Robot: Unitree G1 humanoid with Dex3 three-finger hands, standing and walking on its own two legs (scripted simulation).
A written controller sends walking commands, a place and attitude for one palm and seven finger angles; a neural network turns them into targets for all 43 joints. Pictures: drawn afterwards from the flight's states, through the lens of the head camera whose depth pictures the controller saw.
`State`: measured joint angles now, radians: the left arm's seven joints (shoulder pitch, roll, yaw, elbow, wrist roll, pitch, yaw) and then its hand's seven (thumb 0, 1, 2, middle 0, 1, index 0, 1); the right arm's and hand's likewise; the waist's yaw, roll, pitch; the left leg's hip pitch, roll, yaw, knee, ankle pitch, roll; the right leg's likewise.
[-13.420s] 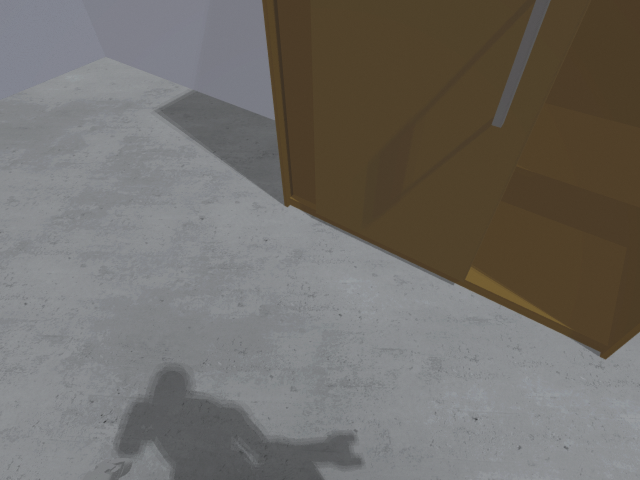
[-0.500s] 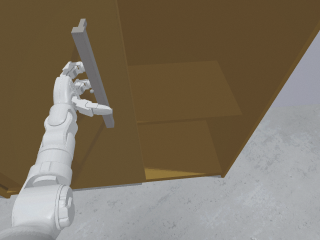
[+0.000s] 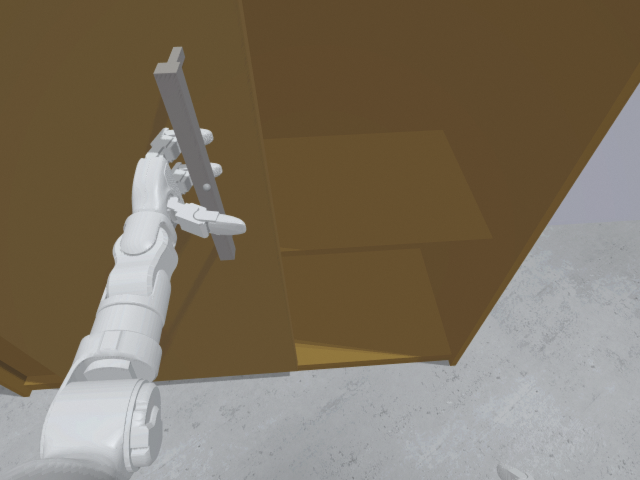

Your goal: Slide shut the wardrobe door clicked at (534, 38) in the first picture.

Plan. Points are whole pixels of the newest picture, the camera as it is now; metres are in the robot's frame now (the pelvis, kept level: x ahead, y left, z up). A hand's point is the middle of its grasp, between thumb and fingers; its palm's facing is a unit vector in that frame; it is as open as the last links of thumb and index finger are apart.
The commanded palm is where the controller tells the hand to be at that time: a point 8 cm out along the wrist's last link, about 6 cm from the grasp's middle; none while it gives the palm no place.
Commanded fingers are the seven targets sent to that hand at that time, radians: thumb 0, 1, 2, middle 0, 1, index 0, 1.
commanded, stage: slide the fingers in behind the handle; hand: left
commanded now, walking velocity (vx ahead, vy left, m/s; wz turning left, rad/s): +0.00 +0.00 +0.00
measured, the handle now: (206, 171) +0.49 +0.15 +0.13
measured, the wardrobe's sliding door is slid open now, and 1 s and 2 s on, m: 0.49 0.49 0.49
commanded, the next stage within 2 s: grip the handle and tug to test in 0.74 s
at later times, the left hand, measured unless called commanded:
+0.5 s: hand (215, 185) +0.44 +0.13 +0.14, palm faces +0.06 -1.00 +0.00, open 13.9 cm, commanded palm +0.42 +0.19 +0.14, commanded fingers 0.00 -0.50 0.30 -0.30 -1.20 -0.30 -1.20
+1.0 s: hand (213, 186) +0.44 +0.13 +0.14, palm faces +0.05 -1.00 +0.00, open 13.4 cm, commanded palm +0.41 +0.19 +0.14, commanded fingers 0.00 -0.08 0.48 -0.34 -1.26 -0.34 -1.26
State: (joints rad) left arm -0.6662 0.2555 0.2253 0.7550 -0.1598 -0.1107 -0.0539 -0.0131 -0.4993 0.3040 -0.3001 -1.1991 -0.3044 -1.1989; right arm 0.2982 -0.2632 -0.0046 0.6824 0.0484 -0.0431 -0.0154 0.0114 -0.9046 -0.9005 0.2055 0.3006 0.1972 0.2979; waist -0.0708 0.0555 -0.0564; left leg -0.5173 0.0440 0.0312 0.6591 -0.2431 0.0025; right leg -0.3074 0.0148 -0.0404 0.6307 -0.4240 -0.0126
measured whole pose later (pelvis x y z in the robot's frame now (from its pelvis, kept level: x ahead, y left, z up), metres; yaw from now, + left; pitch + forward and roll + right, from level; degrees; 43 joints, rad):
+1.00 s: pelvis +0.00 +0.00 +0.00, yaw +0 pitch +6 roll -1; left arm -0.65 0.24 0.22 0.73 -0.16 -0.12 -0.04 -0.01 -0.41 0.34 -0.31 -1.21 -0.31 -1.21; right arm 0.31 -0.26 -0.01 0.68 0.05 -0.03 -0.01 0.01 -0.90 -0.90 0.21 0.30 0.20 0.30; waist -0.07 0.06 -0.06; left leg -0.50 0.05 0.03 0.65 -0.24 0.00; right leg -0.30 0.02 -0.04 0.62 -0.42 -0.02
